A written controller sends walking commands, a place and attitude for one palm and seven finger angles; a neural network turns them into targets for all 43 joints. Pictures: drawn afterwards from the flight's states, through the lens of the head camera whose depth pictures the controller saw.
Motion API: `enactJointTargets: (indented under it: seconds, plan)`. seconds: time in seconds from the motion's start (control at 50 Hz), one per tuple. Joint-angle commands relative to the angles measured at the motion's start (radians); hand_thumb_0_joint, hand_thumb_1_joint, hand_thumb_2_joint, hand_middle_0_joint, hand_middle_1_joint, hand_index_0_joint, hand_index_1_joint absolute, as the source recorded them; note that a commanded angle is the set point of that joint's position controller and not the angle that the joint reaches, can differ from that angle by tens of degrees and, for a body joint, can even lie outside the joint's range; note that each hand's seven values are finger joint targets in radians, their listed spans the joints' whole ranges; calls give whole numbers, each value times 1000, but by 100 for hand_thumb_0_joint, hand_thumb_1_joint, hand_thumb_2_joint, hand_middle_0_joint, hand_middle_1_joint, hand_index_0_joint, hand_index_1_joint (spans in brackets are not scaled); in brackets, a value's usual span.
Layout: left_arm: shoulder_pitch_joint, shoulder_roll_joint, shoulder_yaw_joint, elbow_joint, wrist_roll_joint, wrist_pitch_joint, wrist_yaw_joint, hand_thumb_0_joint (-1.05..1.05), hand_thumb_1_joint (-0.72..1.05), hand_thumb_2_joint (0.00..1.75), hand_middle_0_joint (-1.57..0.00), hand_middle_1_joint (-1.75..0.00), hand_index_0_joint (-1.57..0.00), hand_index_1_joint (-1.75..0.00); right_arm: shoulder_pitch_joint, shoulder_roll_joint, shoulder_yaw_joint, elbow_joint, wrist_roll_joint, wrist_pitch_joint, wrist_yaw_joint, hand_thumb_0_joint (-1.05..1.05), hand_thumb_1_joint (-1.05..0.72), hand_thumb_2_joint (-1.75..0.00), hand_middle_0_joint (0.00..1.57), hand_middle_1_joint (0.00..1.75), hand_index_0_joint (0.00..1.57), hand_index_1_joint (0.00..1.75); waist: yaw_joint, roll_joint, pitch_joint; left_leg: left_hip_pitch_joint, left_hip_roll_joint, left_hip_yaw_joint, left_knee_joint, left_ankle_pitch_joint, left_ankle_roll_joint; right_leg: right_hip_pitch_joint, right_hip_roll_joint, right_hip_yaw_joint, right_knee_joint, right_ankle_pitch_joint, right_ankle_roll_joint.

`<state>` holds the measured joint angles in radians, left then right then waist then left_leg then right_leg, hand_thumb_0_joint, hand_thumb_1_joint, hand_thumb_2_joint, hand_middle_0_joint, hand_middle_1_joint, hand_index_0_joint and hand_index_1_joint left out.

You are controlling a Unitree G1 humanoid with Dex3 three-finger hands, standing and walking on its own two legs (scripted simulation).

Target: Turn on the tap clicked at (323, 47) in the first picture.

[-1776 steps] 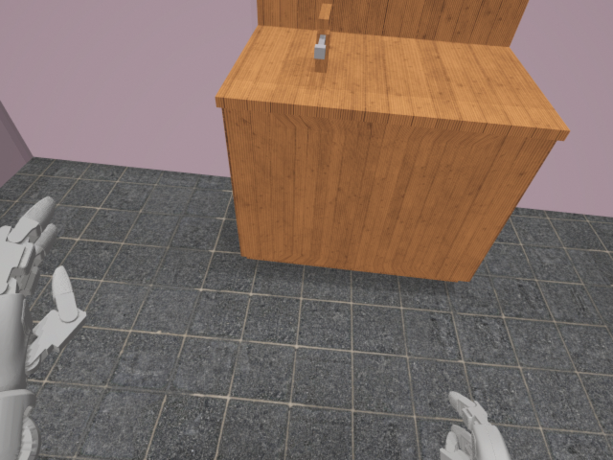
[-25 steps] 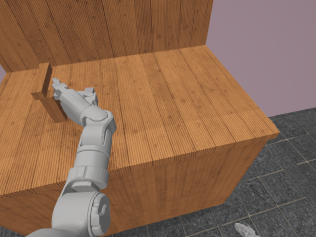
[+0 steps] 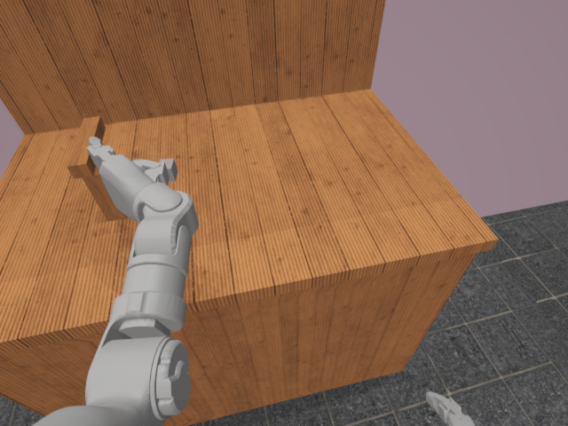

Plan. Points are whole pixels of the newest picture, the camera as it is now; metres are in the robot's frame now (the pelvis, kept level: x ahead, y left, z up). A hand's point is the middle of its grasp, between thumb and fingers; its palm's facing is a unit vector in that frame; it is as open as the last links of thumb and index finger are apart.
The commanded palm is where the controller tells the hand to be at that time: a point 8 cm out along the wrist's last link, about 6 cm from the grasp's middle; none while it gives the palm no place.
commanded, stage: lift the hand up off the lever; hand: left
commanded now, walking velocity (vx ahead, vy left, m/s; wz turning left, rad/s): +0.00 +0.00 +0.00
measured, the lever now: (167, 170) +0.49 +0.23 +0.11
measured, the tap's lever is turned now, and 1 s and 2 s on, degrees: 80 80 80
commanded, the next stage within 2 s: draw the hand back beside the body in 0.72 s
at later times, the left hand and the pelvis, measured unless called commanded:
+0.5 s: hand (163, 159) +0.42 +0.20 +0.18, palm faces +0.77 -0.63 -0.06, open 7.8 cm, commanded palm +0.37 +0.21 +0.19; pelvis +0.00 +0.01 +0.00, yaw -1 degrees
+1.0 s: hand (183, 169) +0.40 +0.16 +0.19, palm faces +0.39 -0.92 -0.06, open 7.8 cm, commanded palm +0.34 +0.22 +0.18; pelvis +0.01 +0.00 +0.01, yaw -3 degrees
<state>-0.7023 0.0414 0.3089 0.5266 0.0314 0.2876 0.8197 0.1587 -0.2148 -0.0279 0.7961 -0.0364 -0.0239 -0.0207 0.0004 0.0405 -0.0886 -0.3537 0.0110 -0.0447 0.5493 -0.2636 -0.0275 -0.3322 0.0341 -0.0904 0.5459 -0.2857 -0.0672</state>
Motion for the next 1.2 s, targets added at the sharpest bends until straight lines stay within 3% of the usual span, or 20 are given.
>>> enactJointTargets:
  seconds: [0.0,0.16,0.26,0.3,0.36,0.44,0.68,0.72,0.76,0.8,0.82,0.86,0.92,0.96,1.0,1.02,1.04,1.06,1.1,1.18]
  plan:
    - [-524,124,-69,-228,39,-62,6,0,90,90,-15,-15,-15,-15,-108,-100,-25,-125,4,-59,-5,0,-90,-90,20,30,20,30,-18,-65,-269,98,-26,51,-45,183,36,119,-43,48,-105,194,48]
    - [-455,160,-17,-245,31,-34,16,0,90,90,-15,-15,-15,-15,-115,-107,-31,-132,1,-53,1,0,-90,-90,20,30,20,30,17,-61,-305,118,-22,53,-57,257,27,167,-39,39,-92,264,41]
    - [-439,149,-28,-282,28,-13,16,0,90,90,-15,-15,-15,-15,-136,-104,-29,-139,4,-46,4,0,-90,-90,20,30,20,30,23,-76,-286,128,-17,56,-65,267,26,173,-37,36,-101,265,41]
    - [-482,122,-59,-293,31,-9,19,0,90,90,-15,-15,-15,-15,-139,-99,-25,-137,4,-51,5,0,-90,-90,20,30,20,30,10,-86,-281,134,-15,59,-66,250,28,160,-39,39,-110,242,44]
    - [-479,178,-13,-303,30,-4,18,0,90,90,-15,-15,-15,-15,-151,-102,-25,-135,5,-46,-2,0,-90,-90,20,30,20,30,24,-76,-282,134,-17,58,-76,245,28,179,-39,44,-118,232,42]
    - [-483,88,-100,-323,34,18,11,0,90,90,-15,-15,-15,-15,-161,-95,-22,-137,5,-51,6,0,-90,-90,20,30,20,30,9,-60,-280,165,-14,63,-70,267,25,164,-39,39,-116,253,40]
    - [-469,101,-85,-332,19,42,6,0,90,90,-15,-15,-15,-15,-193,-90,-15,-139,13,-33,0,0,-90,-90,20,30,20,30,25,-71,-265,176,-15,57,-87,285,22,187,-43,40,-130,268,39]
    - [-477,85,-100,-361,22,37,11,0,90,90,-15,-15,-15,-15,-191,-89,-17,-144,9,-35,2,0,-90,-90,20,30,20,30,24,-75,-294,190,-14,61,-79,311,22,201,-45,41,-121,308,40]
    - [-438,122,-67,-374,20,33,8,0,90,90,-15,-15,-15,-15,-192,-93,-21,-145,8,-28,0,0,-90,-90,20,30,20,30,34,-76,-310,194,-14,57,-75,346,20,226,-45,39,-112,355,39]
    - [-394,91,-88,-386,17,38,3,0,90,90,-15,-15,-15,-15,-197,-86,-19,-154,10,-22,4,0,-90,-90,20,30,20,30,35,-76,-309,197,-14,64,-71,365,19,239,-50,40,-106,396,42]
    - [-314,66,-261,-468,42,31,-169,0,90,90,-15,-15,-15,-15,-141,-120,-19,-163,19,9,-12,0,-90,-90,20,30,20,30,-23,-129,-304,239,-18,69,-68,376,41,257,-45,63,-75,479,44]
    - [-180,211,-133,-517,2,13,-314,0,90,90,-15,-16,-15,-16,-134,-117,-14,-208,40,33,-48,0,-90,-90,20,30,20,30,23,-126,-306,247,-20,69,-92,385,58,321,-42,74,-93,550,50]
    - [-44,279,-116,-585,-69,1,-514,0,90,90,-16,-17,-16,-17,-154,-105,14,-255,72,51,-78,0,-90,-90,20,30,20,30,34,-136,-216,250,-16,74,-126,327,65,330,-42,92,-135,534,60]
    - [63,333,-8,-637,-136,24,-537,0,90,90,-16,-17,-16,-17,-204,-95,25,-281,87,47,-89,0,-90,-90,20,30,20,30,78,-77,-179,245,-16,75,-148,298,59,341,-36,90,-166,458,57]
    - [79,315,-11,-738,-156,38,-512,0,90,90,-16,-18,-16,-18,-227,-87,32,-294,90,25,-85,0,-90,-90,20,30,20,30,80,-74,-161,259,-13,76,-152,294,56,324,-35,88,-182,417,60]
    - [256,463,-20,-681,-133,-81,-588,0,90,90,-16,-18,-16,-18,-151,-110,17,-283,58,14,-60,0,-90,-90,20,30,20,30,36,-101,-86,249,3,63,-161,238,60,305,-63,108,-192,448,75]
    - [304,480,10,-680,-142,-150,-620,0,90,90,-16,-19,-16,-19,-158,-103,17,-299,64,5,-51,0,-90,-90,20,30,20,30,57,-104,-98,229,-1,67,-169,229,65,329,-64,111,-190,443,72]
    - [284,508,14,-752,-138,-213,-643,0,90,90,-16,-19,-16,-19,-166,-103,14,-302,66,-5,-47,0,-90,-90,20,30,20,30,62,9,-112,259,-7,72,-175,234,64,329,-62,117,-201,410,58]
    - [239,476,-53,-848,-126,-305,-670,0,90,90,-16,-19,-16,-19,-161,-99,11,-315,65,-40,-40,0,-90,-90,20,30,20,30,35,52,-96,313,-5,76,-175,231,66,286,-55,114,-231,357,51]
    - [200,399,-166,-818,-113,-394,-690,0,90,90,-17,-21,-17,-21,-154,-113,8,-303,67,-88,-44,0,-90,-90,20,30,20,30,3,7,-26,379,-2,64,-196,166,69,199,-38,104,-290,216,47]
